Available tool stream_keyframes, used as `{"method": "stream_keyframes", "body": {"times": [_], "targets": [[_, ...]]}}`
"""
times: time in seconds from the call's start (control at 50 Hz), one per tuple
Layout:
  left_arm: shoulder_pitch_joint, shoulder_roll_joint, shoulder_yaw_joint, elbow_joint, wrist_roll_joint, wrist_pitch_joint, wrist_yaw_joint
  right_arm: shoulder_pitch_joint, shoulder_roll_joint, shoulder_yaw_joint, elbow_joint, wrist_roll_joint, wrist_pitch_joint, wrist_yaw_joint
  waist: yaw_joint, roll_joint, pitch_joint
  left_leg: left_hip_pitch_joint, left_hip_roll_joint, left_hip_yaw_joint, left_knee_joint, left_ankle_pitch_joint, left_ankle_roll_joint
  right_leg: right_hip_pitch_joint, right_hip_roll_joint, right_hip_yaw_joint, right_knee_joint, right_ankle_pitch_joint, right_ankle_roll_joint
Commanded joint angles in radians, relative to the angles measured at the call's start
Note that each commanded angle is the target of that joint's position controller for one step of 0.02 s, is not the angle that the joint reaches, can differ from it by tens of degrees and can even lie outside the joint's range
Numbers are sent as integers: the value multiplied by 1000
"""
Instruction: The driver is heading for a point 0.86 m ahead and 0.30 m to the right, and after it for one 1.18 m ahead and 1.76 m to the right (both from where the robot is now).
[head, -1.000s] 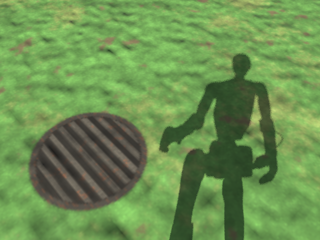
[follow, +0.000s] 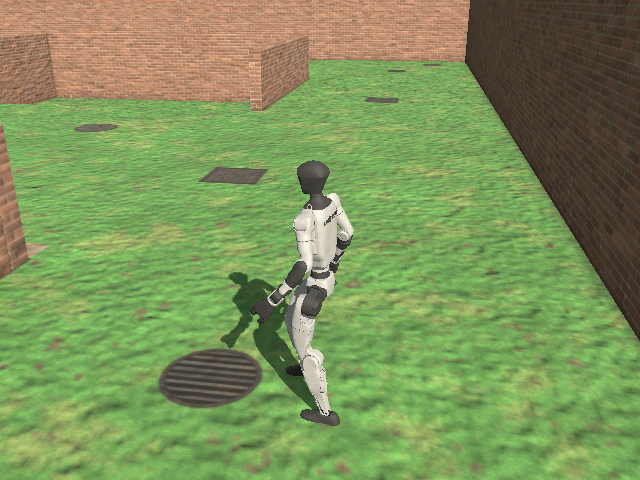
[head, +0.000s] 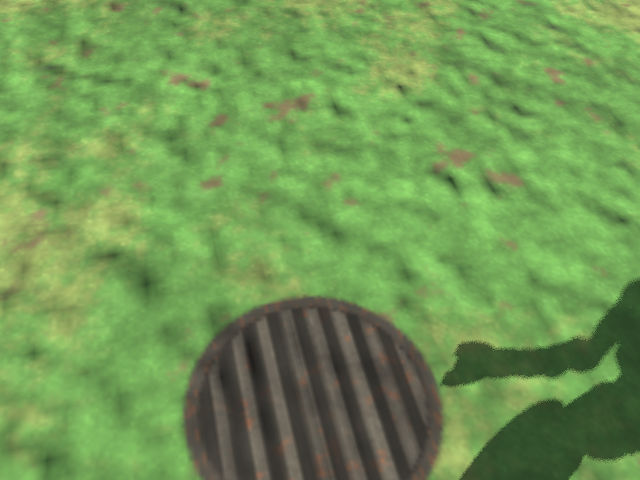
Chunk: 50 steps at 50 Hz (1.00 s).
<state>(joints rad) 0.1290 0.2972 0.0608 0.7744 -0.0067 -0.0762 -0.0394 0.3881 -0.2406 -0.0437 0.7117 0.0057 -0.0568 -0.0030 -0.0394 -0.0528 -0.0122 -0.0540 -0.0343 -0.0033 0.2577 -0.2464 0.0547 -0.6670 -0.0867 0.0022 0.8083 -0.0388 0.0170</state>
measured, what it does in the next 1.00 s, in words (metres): walks ahead, turning right: right foot, then left foot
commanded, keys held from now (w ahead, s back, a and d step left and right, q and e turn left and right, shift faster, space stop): w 0.20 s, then w+e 0.80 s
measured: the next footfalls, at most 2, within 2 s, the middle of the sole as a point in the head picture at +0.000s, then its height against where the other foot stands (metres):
right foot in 0.22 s outside the picture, level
left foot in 0.72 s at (273, 451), level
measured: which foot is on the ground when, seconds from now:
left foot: down 0.00-0.24, up 0.26-0.70, down 0.72-1.00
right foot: up 0.00-0.20, down 0.22-0.72, up 0.74-1.00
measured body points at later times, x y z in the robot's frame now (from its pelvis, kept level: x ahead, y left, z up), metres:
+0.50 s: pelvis +0.26 -0.06 +0.00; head +0.29 -0.07 +0.45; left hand +0.33 +0.21 -0.12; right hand +0.42 -0.33 -0.09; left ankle +0.39 +0.11 -0.68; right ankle +0.25 -0.14 -0.75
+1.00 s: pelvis +0.52 -0.05 +0.00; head +0.54 -0.05 +0.45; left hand +0.78 +0.13 -0.10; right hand +0.45 -0.33 -0.11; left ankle +0.52 +0.07 -0.75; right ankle +0.55 -0.23 -0.67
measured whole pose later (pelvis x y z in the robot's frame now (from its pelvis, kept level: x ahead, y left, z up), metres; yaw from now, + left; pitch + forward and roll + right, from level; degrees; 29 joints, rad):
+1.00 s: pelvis +0.52 -0.05 +0.00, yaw -23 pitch +1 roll +2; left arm 0.19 0.32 0.08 0.66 -0.02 -0.02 -0.01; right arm 0.33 -0.27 -0.07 0.79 -0.01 -0.10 0.00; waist -0.06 -0.06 0.02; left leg -0.10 -0.01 0.13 0.29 -0.22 0.02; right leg -0.69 -0.08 0.07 1.02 -0.16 0.01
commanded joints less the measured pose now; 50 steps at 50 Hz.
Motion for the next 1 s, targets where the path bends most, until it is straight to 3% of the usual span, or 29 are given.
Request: {"method": "stream_keyframes", "body": {"times": [0.02, 0.08, 0.16, 0.18, 0.2, 0.22, 0.24, 0.26, 0.28, 0.3, 0.32, 0.34, 0.36, 0.38, 0.46, 0.54, 0.6, 0.64, 0.68, 0.7, 0.72, 0.74, 0.76, 0.78, 0.8, 0.82, 0.84, 0.9, 1.0], "targets": [[-159, 29, -4, -100, -8, -18, -7, 8, -184, -53, -35, 4, -19, -9, -28, 147, 64, 19, 237, -124, -99, 255, 152, -48, 17, -8, -147, 101, -1], [-213, 32, -8, -127, -13, -25, -20, 40, -194, -56, -2, 13, -19, -8, -42, 145, 101, 49, 265, -131, -86, 234, 150, -40, 26, -6, -220, 85, -24], [-185, 60, -1, -136, -10, -35, -32, 31, -212, -64, 23, 17, -9, -13, -7, 163, 87, 112, 295, -135, -7, 401, 120, 50, 52, -23, -280, -18, -79], [-133, 79, 9, -126, -8, -35, -28, 20, -223, -66, 24, 15, -5, -14, 24, 176, 45, 119, 281, -121, 64, 575, 107, 143, 83, -51, -287, -45, -98], [-14, 107, 27, -92, -3, -33, -19, 9, -219, -62, 25, 13, 2, -15, 88, 168, -33, 100, 239, -83, 212, 745, 86, 313, 121, -84, -308, -35, -126], [150, 154, 45, -52, -1, -30, -9, 10, -195, -50, 20, 3, 3, -20, 157, 145, -152, -22, 193, -37, 428, 716, 51, 575, 74, -39, -271, 4, -168], [289, 252, 68, -35, 20, -25, -2, 120, -108, -24, -8, -1, -11, -14, 141, -81, -333, -416, 64, 10, 853, 346, -31, 994, -196, 401, -282, -121, -328], [324, 209, 54, -15, -2, -23, -9, 112, -90, -12, 2, -3, -34, -10, 144, -225, -423, -592, -37, -105, 1045, -292, -49, 1087, -281, 773, -486, -271, -384], [250, 162, 38, -24, -16, -19, -7, 18, -168, -32, -23, 24, -51, 1, 144, -157, -268, -711, 32, -137, 1127, -265, -36, 987, -254, 692, -520, -372, -333], [180, 137, 30, -44, -12, -13, -2, -67, -175, -28, -46, 32, -63, 5, 127, -65, -148, -721, 80, -106, 1100, -188, -21, 830, -218, 558, -531, -337, -302], [125, 120, 24, -54, -3, -10, -2, -110, -167, -28, -54, 14, -68, 2, 94, 14, -60, -693, 116, -86, 1020, -116, -18, 670, -179, 463, -556, -249, -288], [92, 95, 17, -67, 9, -13, -1, -103, -167, -35, -52, -2, -62, -3, 56, 16, -35, -625, 147, -94, 950, -67, -18, 570, -142, 406, -580, -169, -277], [73, 89, 15, -75, 13, -14, 1, -79, -154, -35, -47, -6, -54, -4, 29, -3, -27, -576, 156, -93, 916, -44, -25, 507, -116, 380, -606, -132, -281], [70, 90, 17, -76, 9, -17, 3, -60, -138, -32, -43, -11, -47, -6, 16, -16, -26, -552, 156, -84, 884, -34, -38, 469, -102, 351, -625, -95, -293], [115, 125, 30, -61, -4, -24, 23, -166, -112, -23, -82, -22, -34, -18, 32, -9, 22, -571, 146, -65, 666, 111, -89, 395, -70, 258, -661, -13, -296], [186, 148, 39, -46, -19, -6, 40, -319, -83, -11, -111, -10, -51, -4, 93, -16, 30, -499, 88, -55, 387, 303, -109, 400, -35, 223, -618, -40, -248], [238, 150, 41, -36, -26, 8, 45, -393, -101, -16, -132, 4, -64, 11, 119, -25, 28, -456, 59, -65, 291, 301, -109, 447, -58, 286, -563, -96, -241], [241, 149, 42, -39, -24, 17, 49, -390, -130, -28, -137, 8, -72, 17, 103, -40, 18, -411, 51, -81, 238, 241, -94, 493, -77, 348, -507, -128, -221], [219, 139, 42, -49, -20, 25, 51, -309, -152, -42, -120, 10, -81, 17, 47, -63, -6, -288, 45, -62, 185, 179, -62, 494, -63, 378, -421, -113, -191], [216, 104, 31, -57, -15, 25, 50, -217, -178, -57, -100, 2, -85, 10, 2, -55, -62, -134, 72, -70, 164, 162, -29, 454, -11, 353, -314, -90, -160], [208, 35, 6, -81, 2, 21, 45, -60, -239, -74, -86, -14, -86, 0, -66, 57, -199, 111, 249, -231, 175, 110, 38, 335, 57, 264, -28, -200, -119], [324, -16, -11, -120, -24, 7, 45, 14, -315, -93, -55, -26, -70, 3, -14, 389, -304, 393, 455, -657, 94, -94, 185, -13, 176, 133, 278, -542, -67], [314, 83, 8, -101, -39, 6, 48, 6, -229, -76, -60, -15, -67, 9, -32, 314, -245, 357, 464, -743, 49, -262, 186, -142, 103, 165, 432, -529, -55], [226, 134, 24, -109, -34, 12, 48, -29, -171, -59, -66, -10, -63, 7, -51, 212, -135, 258, 424, -592, 43, -225, 149, -169, 71, 160, 479, -434, -50], [185, 123, 25, -117, -24, 19, 48, -80, -149, -49, -69, -15, -59, 7, -32, 146, -78, 153, 379, -464, 29, -96, 127, -137, 40, 137, 470, -357, -40], [157, 113, 28, -128, -15, 22, 44, -120, -123, -41, -62, -15, -55, 8, -13, 141, -27, 70, 337, -373, 3, -2, 120, -119, 16, 134, 428, -307, -33], [157, 98, 30, -135, -20, 29, 37, -141, -115, -37, -56, -20, -56, 6, 10, 172, -3, 7, 312, -299, -24, 56, 110, -77, -7, 129, 401, -276, -29], [140, 54, 24, -152, -21, 50, 29, -150, -131, -46, -31, -13, -67, 6, 27, 167, 23, -58, 295, -164, -82, 175, 124, -56, -20, 100, 351, -218, -12], [40, 31, 14, -185, -15, 50, 15, -137, -178, -61, 14, -14, -60, -3, 7, 126, 41, -17, 295, -1, -97, 301, 120, -74, -25, 78, 122, -26, -2]]}}
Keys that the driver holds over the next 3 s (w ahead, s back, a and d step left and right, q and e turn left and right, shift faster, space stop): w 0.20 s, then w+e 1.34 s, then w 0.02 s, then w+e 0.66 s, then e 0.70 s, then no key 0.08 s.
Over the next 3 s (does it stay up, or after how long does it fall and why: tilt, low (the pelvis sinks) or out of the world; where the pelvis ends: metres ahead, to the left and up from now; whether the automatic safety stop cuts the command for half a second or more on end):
stays up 1.07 -0.72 -0.01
